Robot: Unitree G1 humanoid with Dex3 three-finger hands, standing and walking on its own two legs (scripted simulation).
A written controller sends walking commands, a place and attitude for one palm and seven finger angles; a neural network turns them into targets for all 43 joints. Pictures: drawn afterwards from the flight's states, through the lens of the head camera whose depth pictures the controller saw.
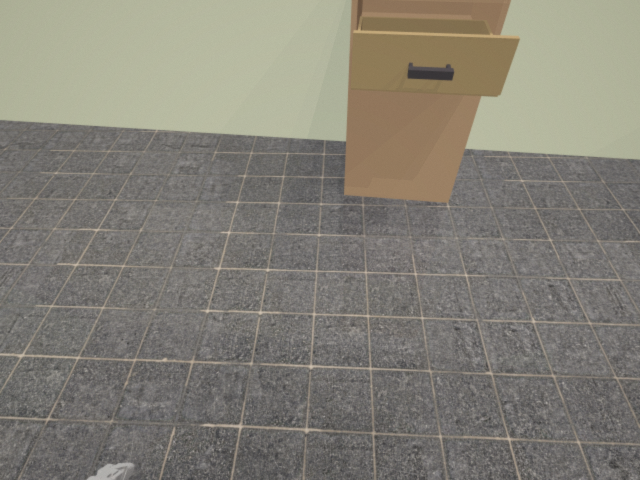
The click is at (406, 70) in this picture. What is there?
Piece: drawer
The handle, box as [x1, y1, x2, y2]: [408, 63, 453, 80]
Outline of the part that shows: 409,63 408,78 451,80 453,69 450,67 449,64 447,64 445,68 416,67 413,66 412,63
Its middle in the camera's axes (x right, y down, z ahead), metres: +0.31 -0.47 +1.09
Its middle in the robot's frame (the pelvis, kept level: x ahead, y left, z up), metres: +1.15 -0.25 -0.01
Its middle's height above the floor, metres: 0.76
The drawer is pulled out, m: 0.27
